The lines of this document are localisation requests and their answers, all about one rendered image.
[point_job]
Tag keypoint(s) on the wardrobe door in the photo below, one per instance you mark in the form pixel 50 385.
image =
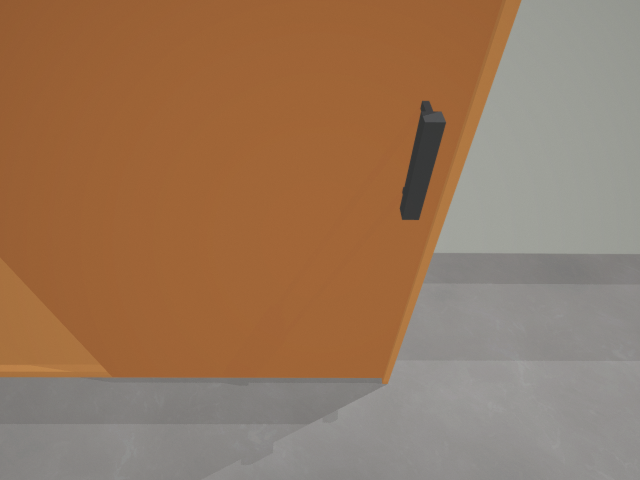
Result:
pixel 212 188
pixel 29 332

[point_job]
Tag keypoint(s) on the handle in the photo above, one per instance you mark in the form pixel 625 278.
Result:
pixel 426 145

